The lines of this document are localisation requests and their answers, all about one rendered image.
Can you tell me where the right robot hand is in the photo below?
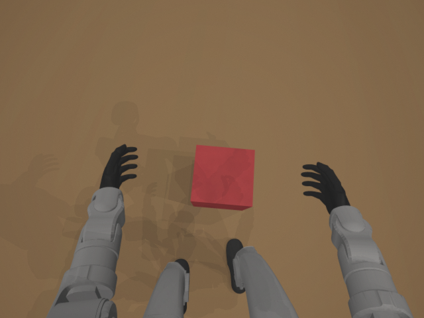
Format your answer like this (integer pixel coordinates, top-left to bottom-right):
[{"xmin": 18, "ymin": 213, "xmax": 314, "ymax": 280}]
[{"xmin": 301, "ymin": 162, "xmax": 350, "ymax": 214}]

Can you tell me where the robot right forearm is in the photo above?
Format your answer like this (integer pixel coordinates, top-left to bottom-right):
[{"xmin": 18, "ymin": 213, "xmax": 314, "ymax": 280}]
[{"xmin": 329, "ymin": 205, "xmax": 414, "ymax": 318}]

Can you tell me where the robot left forearm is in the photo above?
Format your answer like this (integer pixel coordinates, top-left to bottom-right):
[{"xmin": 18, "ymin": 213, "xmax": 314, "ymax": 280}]
[{"xmin": 46, "ymin": 187, "xmax": 125, "ymax": 318}]

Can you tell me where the robot left upper arm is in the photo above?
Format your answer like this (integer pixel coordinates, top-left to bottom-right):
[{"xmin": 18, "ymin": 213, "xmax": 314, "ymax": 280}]
[{"xmin": 48, "ymin": 298, "xmax": 117, "ymax": 318}]

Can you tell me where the left robot hand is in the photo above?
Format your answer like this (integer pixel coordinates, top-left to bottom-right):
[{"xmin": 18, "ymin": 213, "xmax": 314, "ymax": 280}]
[{"xmin": 99, "ymin": 144, "xmax": 138, "ymax": 189}]

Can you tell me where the carton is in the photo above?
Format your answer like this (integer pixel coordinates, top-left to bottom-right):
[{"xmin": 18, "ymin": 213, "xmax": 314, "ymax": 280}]
[{"xmin": 191, "ymin": 145, "xmax": 255, "ymax": 211}]

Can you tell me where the robot left foot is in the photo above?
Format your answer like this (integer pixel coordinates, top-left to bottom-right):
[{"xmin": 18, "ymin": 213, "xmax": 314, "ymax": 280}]
[{"xmin": 175, "ymin": 259, "xmax": 189, "ymax": 313}]

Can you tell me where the robot right shin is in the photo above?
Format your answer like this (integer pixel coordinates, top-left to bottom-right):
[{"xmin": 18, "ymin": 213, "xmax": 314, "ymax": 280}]
[{"xmin": 235, "ymin": 246, "xmax": 257, "ymax": 258}]

